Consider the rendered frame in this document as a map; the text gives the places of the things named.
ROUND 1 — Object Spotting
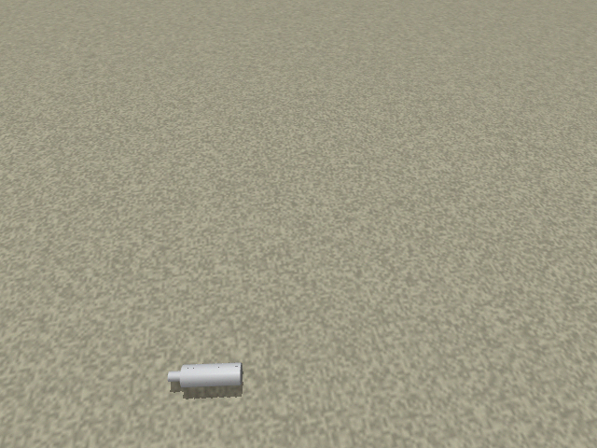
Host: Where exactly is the bottle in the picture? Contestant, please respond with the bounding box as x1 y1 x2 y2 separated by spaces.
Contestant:
168 362 243 387

